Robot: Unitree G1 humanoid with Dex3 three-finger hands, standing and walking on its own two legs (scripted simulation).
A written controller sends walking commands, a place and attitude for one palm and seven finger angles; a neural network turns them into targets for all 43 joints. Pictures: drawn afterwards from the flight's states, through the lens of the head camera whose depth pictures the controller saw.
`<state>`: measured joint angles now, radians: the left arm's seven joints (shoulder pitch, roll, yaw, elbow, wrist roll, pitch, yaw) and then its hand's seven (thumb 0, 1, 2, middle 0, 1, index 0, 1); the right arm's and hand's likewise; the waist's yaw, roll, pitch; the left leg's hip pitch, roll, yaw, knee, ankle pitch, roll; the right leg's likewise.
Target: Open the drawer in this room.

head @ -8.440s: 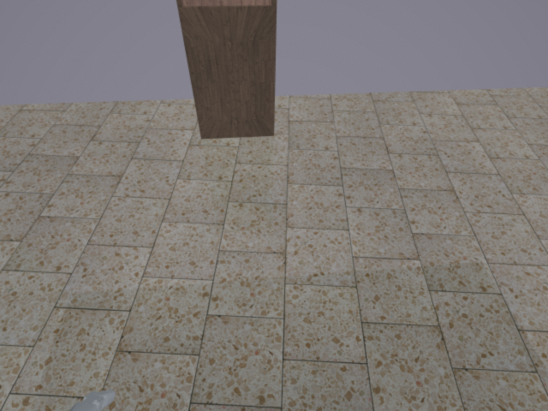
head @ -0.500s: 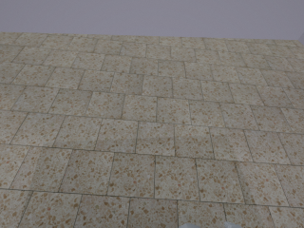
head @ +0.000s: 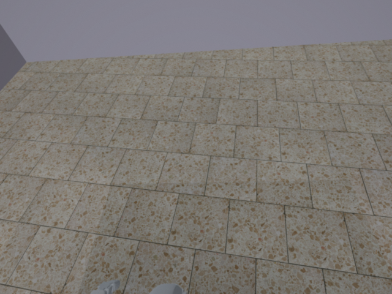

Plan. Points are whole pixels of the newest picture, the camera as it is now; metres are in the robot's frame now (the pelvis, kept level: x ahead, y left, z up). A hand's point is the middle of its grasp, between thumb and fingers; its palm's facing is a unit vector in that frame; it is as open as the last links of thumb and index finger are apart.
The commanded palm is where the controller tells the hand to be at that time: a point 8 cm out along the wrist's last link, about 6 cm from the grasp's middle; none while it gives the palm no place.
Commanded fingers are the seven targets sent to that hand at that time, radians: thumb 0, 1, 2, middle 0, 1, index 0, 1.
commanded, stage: turn or walk to find it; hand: left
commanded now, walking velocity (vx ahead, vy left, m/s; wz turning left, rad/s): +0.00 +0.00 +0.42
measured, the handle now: out of the picture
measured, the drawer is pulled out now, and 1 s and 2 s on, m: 0.00 0.00 0.00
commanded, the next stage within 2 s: none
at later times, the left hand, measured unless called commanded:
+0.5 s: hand out of the picture -0.07 +0.28 -0.19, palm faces +0.27 -0.93 -0.24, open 7.4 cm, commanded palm none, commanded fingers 0.00 0.90 0.90 -0.20 -0.30 -0.20 -0.30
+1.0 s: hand out of the picture -0.02 +0.23 -0.15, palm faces +0.38 -0.88 -0.27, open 7.4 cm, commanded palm none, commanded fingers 0.00 0.90 0.90 -0.20 -0.30 -0.20 -0.30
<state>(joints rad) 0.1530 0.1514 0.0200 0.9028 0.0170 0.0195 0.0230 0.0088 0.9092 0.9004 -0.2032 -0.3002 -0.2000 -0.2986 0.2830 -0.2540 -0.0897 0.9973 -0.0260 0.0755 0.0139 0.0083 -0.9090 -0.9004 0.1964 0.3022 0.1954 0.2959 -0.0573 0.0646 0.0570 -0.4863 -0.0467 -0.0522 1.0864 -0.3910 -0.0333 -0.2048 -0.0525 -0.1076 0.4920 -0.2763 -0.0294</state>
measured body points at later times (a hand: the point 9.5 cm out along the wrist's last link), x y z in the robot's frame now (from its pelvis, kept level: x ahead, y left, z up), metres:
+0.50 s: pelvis -0.04 +0.06 +0.00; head -0.02 +0.10 +0.44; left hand -0.08 +0.33 -0.17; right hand +0.13 -0.16 -0.12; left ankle -0.06 +0.14 -0.74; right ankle -0.03 -0.10 -0.67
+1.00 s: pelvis -0.06 +0.01 -0.01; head -0.02 -0.01 +0.44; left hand -0.04 +0.27 -0.13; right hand +0.05 -0.22 -0.17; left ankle -0.09 +0.13 -0.71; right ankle -0.02 -0.09 -0.74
